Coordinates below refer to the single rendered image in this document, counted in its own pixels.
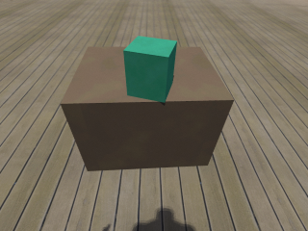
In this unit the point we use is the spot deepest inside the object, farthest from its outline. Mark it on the pedestal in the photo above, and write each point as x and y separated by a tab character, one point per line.
116	131

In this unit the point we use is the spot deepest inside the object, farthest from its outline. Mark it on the carton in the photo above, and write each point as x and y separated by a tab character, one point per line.
149	67

